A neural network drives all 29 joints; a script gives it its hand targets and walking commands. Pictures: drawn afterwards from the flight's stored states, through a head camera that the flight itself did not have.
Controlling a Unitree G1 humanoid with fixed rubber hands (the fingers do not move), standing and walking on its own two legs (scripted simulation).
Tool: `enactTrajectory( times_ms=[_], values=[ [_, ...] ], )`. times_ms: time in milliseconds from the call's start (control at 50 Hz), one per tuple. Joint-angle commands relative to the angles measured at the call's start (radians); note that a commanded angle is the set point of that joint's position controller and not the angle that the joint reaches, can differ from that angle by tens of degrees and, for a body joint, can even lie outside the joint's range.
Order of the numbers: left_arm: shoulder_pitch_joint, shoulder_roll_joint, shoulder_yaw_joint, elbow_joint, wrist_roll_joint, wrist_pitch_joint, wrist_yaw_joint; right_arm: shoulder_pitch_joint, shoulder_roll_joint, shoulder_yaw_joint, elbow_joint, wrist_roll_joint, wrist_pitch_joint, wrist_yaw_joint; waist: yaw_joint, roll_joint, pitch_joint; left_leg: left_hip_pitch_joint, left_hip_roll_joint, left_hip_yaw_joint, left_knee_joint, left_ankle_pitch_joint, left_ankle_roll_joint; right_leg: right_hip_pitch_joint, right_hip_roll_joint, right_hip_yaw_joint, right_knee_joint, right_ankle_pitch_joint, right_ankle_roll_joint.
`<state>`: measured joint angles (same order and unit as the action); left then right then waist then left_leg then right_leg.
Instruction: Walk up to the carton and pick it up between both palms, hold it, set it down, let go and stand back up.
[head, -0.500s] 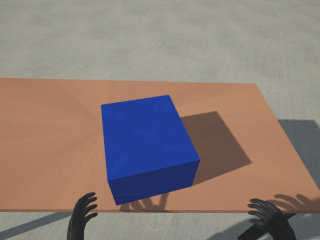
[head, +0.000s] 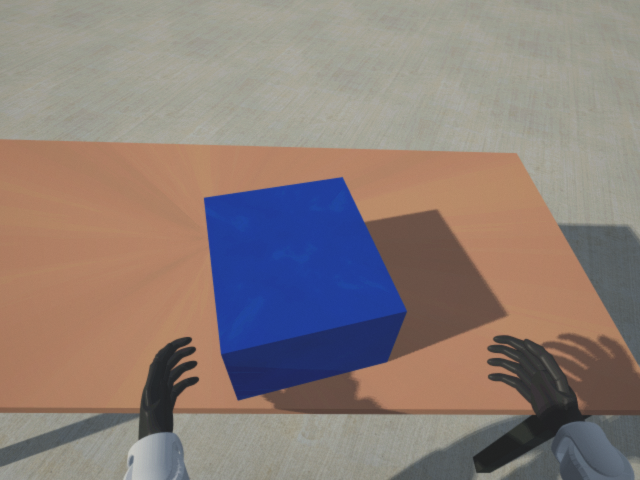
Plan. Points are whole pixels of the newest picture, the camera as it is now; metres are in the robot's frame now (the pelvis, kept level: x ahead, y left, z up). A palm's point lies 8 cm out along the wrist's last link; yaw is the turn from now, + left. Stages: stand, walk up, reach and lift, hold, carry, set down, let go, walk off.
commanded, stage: reach and lift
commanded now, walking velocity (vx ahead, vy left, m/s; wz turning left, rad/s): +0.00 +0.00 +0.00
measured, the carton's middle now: (294, 279) +0.43 +0.08 -0.05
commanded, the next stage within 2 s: none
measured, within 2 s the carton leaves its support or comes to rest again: neither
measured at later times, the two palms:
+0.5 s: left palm (153, 363) +0.23 +0.22 +0.03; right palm (531, 336) +0.31 -0.24 +0.03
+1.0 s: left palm (154, 313) +0.28 +0.23 +0.06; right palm (513, 268) +0.38 -0.22 +0.07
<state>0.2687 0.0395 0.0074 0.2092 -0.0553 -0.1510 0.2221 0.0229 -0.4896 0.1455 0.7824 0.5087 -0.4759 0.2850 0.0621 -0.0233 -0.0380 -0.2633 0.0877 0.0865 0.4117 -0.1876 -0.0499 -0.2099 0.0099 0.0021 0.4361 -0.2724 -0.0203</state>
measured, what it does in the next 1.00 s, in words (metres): stands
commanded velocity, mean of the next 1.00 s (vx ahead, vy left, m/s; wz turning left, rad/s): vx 0.00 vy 0.00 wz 0.00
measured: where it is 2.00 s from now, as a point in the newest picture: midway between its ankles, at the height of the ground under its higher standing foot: outside the picture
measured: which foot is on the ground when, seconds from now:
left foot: down 0.00-1.00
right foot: down 0.00-1.00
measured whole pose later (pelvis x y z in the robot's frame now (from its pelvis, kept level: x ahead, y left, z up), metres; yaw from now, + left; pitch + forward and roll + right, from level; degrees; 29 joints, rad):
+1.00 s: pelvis -0.01 -0.01 +0.01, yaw -1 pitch +6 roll +0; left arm -0.19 0.07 0.15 0.15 -0.06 0.25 0.16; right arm -0.50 -0.52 0.12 0.77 0.43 -0.10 0.19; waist 0.12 0.00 -0.02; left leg -0.29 0.10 0.09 0.28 -0.09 -0.05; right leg -0.25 0.03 0.01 0.32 -0.18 -0.02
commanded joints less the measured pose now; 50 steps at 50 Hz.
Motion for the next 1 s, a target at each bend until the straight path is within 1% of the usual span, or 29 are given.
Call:
enactTrajectory(
  times_ms=[0, 40, 80, 100, 160, 180, 200, 260, 280, 300, 340, 400, 440, 460, 500, 520, 540, 560, 580, 640, 720, 740, 800, 820, 840, 860, 900, 920, 980],
  values=[
    [-0.094, 0.021, 0.051, -0.182, 0.031, 0.006, -0.011, -0.158, -0.246, -0.075, -0.134, 0.007, -0.007, -0.011, 0.004, -0.079, -0.164, 0.238, -0.092, -0.027, -0.022, 0.269, 0.023, -0.041, 0.06, 0.031, -0.114, 0.316, -0.034],
    [-0.132, 0.014, 0.049, -0.193, 0.026, 0.033, -0.02, -0.193, -0.243, -0.084, -0.15, -0.002, 0.012, -0.014, -0.007, -0.072, -0.178, 0.237, -0.095, -0.025, -0.032, 0.264, 0.025, -0.037, 0.055, 0.037, -0.125, 0.32, -0.034],
    [-0.12, 0.008, 0.047, -0.234, 0.034, 0.054, -0.015, -0.192, -0.245, -0.091, -0.172, -0.005, 0.027, -0.014, 0.003, -0.071, -0.157, 0.238, -0.09, -0.026, -0.037, 0.275, 0.021, -0.028, 0.06, 0.028, -0.128, 0.298, -0.038],
    [-0.177, 0.025, 0.045, -0.262, 0.025, 0.063, -0.015, -0.244, -0.252, -0.1, -0.209, -0.005, 0.037, -0.015, 0.007, -0.063, -0.192, 0.234, -0.092, -0.026, -0.039, 0.266, 0.019, -0.031, 0.056, 0.029, -0.132, 0.29, -0.038],
    [-0.193, 0.029, 0.055, -0.224, 0.003, 0.081, -0.026, -0.263, -0.23, -0.093, -0.233, -0.022, 0.078, -0.018, 0.008, -0.098, -0.165, 0.216, -0.095, -0.022, -0.063, 0.177, 0.041, -0.042, 0.044, 0.04, -0.143, 0.234, -0.026],
    [-0.25, 0.043, 0.05, -0.261, -0.007, 0.079, -0.021, -0.313, -0.236, -0.112, -0.273, -0.032, 0.078, -0.023, 0.004, -0.085, -0.204, 0.21, -0.095, -0.02, -0.059, 0.182, 0.041, -0.048, 0.041, 0.038, -0.137, 0.239, -0.026],
    [-0.232, 0.033, 0.043, -0.266, 0.005, 0.086, -0.016, -0.291, -0.23, -0.111, -0.248, -0.027, 0.087, -0.025, 0.009, -0.059, -0.19, 0.219, -0.092, -0.019, -0.055, 0.201, 0.033, -0.043, 0.045, 0.036, -0.131, 0.25, -0.033],
    [-0.259, 0.046, 0.078, -0.288, 0.02, 0.116, -0.029, -0.321, -0.219, -0.113, -0.251, -0.033, 0.112, -0.047, 0.007, -0.064, -0.226, 0.239, -0.1, -0.014, -0.05, 0.276, 0.03, 0.001, 0.044, 0.041, -0.138, 0.346, -0.019],
    [-0.258, 0.054, 0.092, -0.303, 0.017, 0.122, -0.031, -0.322, -0.219, -0.109, -0.272, -0.033, 0.112, -0.052, 0.017, -0.057, -0.252, 0.249, -0.102, -0.014, -0.049, 0.296, 0.027, 0.018, 0.045, 0.038, -0.127, 0.38, -0.013],
    [-0.272, 0.044, 0.078, -0.327, 0.02, 0.133, -0.03, -0.327, -0.23, -0.122, -0.259, -0.029, 0.118, -0.056, -0.007, -0.033, -0.258, 0.268, -0.099, -0.022, -0.053, 0.308, 0.021, 0.013, 0.049, 0.035, -0.131, 0.391, -0.016],
    [-0.348, 0.061, 0.095, -0.312, 0.02, 0.149, -0.032, -0.393, -0.226, -0.12, -0.273, -0.04, 0.126, -0.061, 0.007, -0.031, -0.277, 0.255, -0.103, -0.017, -0.05, 0.295, 0.027, 0.006, 0.046, 0.039, -0.13, 0.384, -0.014],
    [-0.357, 0.056, 0.108, -0.325, 0.03, 0.168, -0.029, -0.417, -0.217, -0.105, -0.245, -0.034, 0.146, -0.064, 0.016, -0.016, -0.291, 0.269, -0.099, -0.019, -0.054, 0.322, 0.025, 0.026, 0.05, 0.038, -0.127, 0.399, -0.018],
    [-0.387, 0.049, 0.085, -0.332, 0.015, 0.199, -0.032, -0.452, -0.245, -0.129, -0.255, -0.049, 0.161, -0.066, -0.006, -0.003, -0.294, 0.293, -0.094, -0.026, -0.061, 0.311, 0.021, -0.013, 0.057, 0.023, -0.137, 0.378, -0.023],
    [-0.386, 0.055, 0.094, -0.31, 0.01, 0.211, -0.035, -0.476, -0.231, -0.114, -0.274, -0.051, 0.17, -0.067, 0.019, -0.025, -0.29, 0.283, -0.097, -0.019, -0.062, 0.312, 0.029, -0.009, 0.057, 0.026, -0.142, 0.358, -0.023],
    [-0.359, 0.044, 0.101, -0.255, 0.007, 0.231, -0.048, -0.458, -0.215, -0.116, -0.252, -0.072, 0.195, -0.076, 0.012, -0.069, -0.247, 0.279, -0.096, -0.023, -0.079, 0.277, 0.042, -0.007, 0.054, 0.032, -0.157, 0.344, -0.011],
    [-0.444, 0.063, 0.104, -0.26, -0.001, 0.238, -0.051, -0.541, -0.226, -0.133, -0.267, -0.079, 0.208, -0.075, 0.013, -0.066, -0.272, 0.265, -0.097, -0.023, -0.087, 0.234, 0.045, -0.029, 0.051, 0.026, -0.157, 0.299, -0.011],
    [-0.419, 0.053, 0.116, -0.235, 0.0, 0.251, -0.055, -0.512, -0.209, -0.113, -0.241, -0.084, 0.227, -0.073, 0.026, -0.082, -0.246, 0.264, -0.096, -0.02, -0.087, 0.239, 0.051, -0.02, 0.052, 0.03, -0.158, 0.301, -0.009],
    [-0.457, 0.06, 0.118, -0.218, -0.003, 0.267, -0.061, -0.549, -0.216, -0.126, -0.244, -0.096, 0.243, -0.074, 0.016, -0.094, -0.23, 0.263, -0.093, -0.02, -0.097, 0.233, 0.05, -0.035, 0.053, 0.026, -0.166, 0.29, -0.008],
    [-0.426, 0.057, 0.139, -0.202, 0.013, 0.289, -0.065, -0.534, -0.21, -0.113, -0.227, -0.097, 0.26, -0.076, 0.034, -0.098, -0.215, 0.277, -0.094, -0.014, -0.101, 0.255, 0.048, -0.02, 0.059, 0.025, -0.167, 0.311, -0.007],
    [-0.528, 0.085, 0.152, -0.254, -0.008, 0.315, -0.064, -0.649, -0.242, -0.14, -0.3, -0.109, 0.277, -0.084, 0.039, -0.113, -0.315, 0.263, -0.097, -0.012, -0.103, 0.265, 0.05, 0.008, 0.066, 0.021, -0.16, 0.323, 0.0],
    [-0.568, 0.065, 0.116, -0.322, -0.006, 0.305, -0.042, -0.656, -0.244, -0.168, -0.254, -0.11, 0.277, -0.082, 0.024, -0.022, -0.357, 0.324, -0.089, -0.021, -0.068, 0.375, 0.021, -0.032, 0.074, 0.006, -0.156, 0.371, -0.017],
    [-0.645, 0.095, 0.12, -0.336, -0.016, 0.305, -0.044, -0.725, -0.249, -0.168, -0.272, -0.103, 0.278, -0.084, 0.027, -0.01, -0.402, 0.321, -0.092, -0.021, -0.061, 0.36, 0.024, -0.039, 0.068, 0.012, -0.153, 0.371, -0.013],
    [-0.659, 0.109, 0.128, -0.338, -0.021, 0.31, -0.037, -0.759, -0.246, -0.147, -0.284, -0.095, 0.281, -0.092, 0.048, -0.015, -0.465, 0.308, -0.088, -0.015, -0.057, 0.351, 0.032, -0.031, 0.068, 0.015, -0.141, 0.38, -0.004],
    [-0.628, 0.118, 0.14, -0.319, -0.009, 0.311, -0.039, -0.729, -0.233, -0.134, -0.255, -0.089, 0.287, -0.098, 0.053, -0.011, -0.455, 0.296, -0.091, -0.012, -0.055, 0.363, 0.035, -0.004, 0.062, 0.025, -0.137, 0.407, 0.001],
    [-0.658, 0.111, 0.146, -0.327, -0.007, 0.321, -0.041, -0.782, -0.247, -0.128, -0.249, -0.078, 0.292, -0.1, 0.058, -0.002, -0.461, 0.296, -0.09, -0.015, -0.052, 0.381, 0.031, -0.007, 0.068, 0.017, -0.128, 0.433, 0.0],
    [-0.614, 0.084, 0.152, -0.27, 0.017, 0.338, -0.048, -0.742, -0.237, -0.111, -0.175, -0.074, 0.303, -0.099, 0.055, 0.007, -0.435, 0.306, -0.09, -0.019, -0.05, 0.396, 0.029, 0.008, 0.068, 0.019, -0.13, 0.441, -0.001],
    [-0.678, 0.117, 0.177, -0.214, 0.004, 0.368, -0.068, -0.83, -0.228, -0.085, -0.18, -0.072, 0.332, -0.104, 0.078, -0.039, -0.417, 0.238, -0.1, -0.008, -0.068, 0.315, 0.045, 0.03, 0.055, 0.034, -0.14, 0.405, 0.012],
    [-0.688, 0.109, 0.173, -0.193, 0.0, 0.38, -0.07, -0.838, -0.238, -0.087, -0.139, -0.073, 0.348, -0.1, 0.07, -0.04, -0.391, 0.226, -0.099, -0.015, -0.084, 0.284, 0.047, 0.016, 0.059, 0.028, -0.135, 0.372, 0.013],
    [-0.762, 0.142, 0.184, -0.183, -0.024, 0.382, -0.071, -0.91, -0.233, -0.086, -0.192, -0.083, 0.362, -0.101, 0.092, -0.078, -0.438, 0.2, -0.102, -0.003, -0.085, 0.285, 0.053, 0.016, 0.059, 0.031, -0.137, 0.369, 0.024]
  ],
)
